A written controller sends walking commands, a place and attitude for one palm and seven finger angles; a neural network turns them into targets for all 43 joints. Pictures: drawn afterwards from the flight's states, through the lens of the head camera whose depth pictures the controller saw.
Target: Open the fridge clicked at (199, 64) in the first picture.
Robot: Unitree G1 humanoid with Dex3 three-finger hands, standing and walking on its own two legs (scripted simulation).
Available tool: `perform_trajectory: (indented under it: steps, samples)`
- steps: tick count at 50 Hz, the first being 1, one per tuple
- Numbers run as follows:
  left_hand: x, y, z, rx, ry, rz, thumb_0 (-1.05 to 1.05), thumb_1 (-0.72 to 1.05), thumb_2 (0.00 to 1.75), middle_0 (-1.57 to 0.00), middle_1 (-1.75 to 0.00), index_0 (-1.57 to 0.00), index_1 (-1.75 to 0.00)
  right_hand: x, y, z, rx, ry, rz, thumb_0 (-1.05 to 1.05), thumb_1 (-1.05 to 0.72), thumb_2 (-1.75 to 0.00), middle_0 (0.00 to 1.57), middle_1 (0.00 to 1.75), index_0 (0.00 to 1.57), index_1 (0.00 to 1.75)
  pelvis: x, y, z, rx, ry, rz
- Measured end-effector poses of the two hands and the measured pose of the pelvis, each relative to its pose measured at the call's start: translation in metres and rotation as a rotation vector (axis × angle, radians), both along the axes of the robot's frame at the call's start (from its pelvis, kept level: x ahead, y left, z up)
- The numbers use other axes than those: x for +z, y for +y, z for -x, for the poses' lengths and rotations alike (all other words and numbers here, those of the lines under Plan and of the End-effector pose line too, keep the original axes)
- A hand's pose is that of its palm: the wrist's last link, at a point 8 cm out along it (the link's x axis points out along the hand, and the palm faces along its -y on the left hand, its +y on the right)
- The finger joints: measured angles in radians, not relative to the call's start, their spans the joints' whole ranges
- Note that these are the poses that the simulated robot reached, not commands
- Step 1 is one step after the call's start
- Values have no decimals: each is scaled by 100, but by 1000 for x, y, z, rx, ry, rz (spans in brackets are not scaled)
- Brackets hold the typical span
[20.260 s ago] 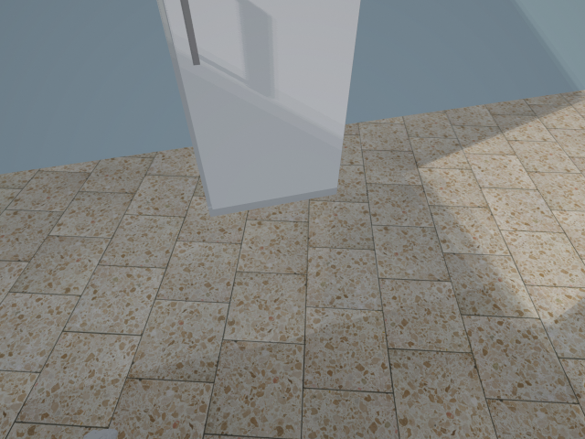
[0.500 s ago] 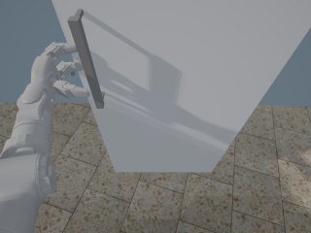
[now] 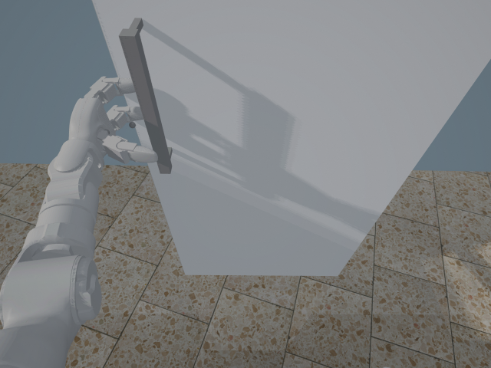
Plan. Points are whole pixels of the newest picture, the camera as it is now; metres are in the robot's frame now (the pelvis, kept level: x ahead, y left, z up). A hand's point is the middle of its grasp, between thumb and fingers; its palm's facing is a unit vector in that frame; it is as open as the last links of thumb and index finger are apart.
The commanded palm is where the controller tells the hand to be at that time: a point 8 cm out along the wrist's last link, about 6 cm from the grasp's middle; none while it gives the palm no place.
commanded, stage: slide the fingers in behind the handle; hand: left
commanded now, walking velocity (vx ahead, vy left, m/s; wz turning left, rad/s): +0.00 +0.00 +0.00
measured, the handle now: (153, 108) +0.50 +0.16 +0.15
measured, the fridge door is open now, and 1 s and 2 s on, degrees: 0 0 0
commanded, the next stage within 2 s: grip the handle and tug to test in 1.32 s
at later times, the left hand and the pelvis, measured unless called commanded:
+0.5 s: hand (154, 122) +0.46 +0.15 +0.16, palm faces -0.02 -1.00 +0.01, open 14.0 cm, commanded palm +0.43 +0.19 +0.16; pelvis +0.00 -0.01 +0.00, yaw +1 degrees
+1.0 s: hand (164, 123) +0.45 +0.13 +0.16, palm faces +0.00 -1.00 +0.00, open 14.0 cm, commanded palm +0.43 +0.18 +0.16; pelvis +0.00 -0.02 +0.00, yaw +0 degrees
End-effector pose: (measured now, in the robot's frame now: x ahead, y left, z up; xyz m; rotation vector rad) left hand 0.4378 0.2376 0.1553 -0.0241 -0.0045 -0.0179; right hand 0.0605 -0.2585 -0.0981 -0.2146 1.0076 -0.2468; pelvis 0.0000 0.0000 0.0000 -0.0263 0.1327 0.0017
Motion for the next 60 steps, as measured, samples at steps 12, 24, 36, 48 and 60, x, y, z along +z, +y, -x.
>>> perform_trajectory:
  steps: [12, 24, 36, 48, 60]
  samples:
    - [2, -12, 0, 21, -3, -18, -1, -50, 30, -30, -122, -30, -121, -3, 2, -14, 31, -12, -20, 1, -90, -90, 20, 30, 20, 30, 1, -3, -5, 10, -6, -3]
    - [7, -32, 1, -2, -14, -24, -1, -50, 30, -30, -121, -30, -121, -5, -6, -13, 29, -10, -28, 1, -90, -90, 20, 30, 20, 30, 1, -10, -4, 13, -15, -7]
    - [7, -49, 2, 19, -8, -24, -1, -50, 30, -30, -120, -30, -120, -2, -15, -10, -5, -34, -38, 1, -90, -90, 20, 30, 20, 30, 3, -18, -3, -5, -28, -15]
    - [8, -52, 5, 17, -10, -19, -1, -50, 30, -29, -120, -29, -120, -4, -18, -7, -1, -14, -34, 1, -90, -90, 20, 30, 20, 30, 4, -20, -1, 2, -32, -15]
    - [7, -51, 0, 7, -9, -20, -1, -50, 30, -31, -122, -30, -120, -4, -12, -6, 5, -7, -33, 1, -90, -90, 20, 30, 20, 30, 3, -16, -1, 3, -22, -14]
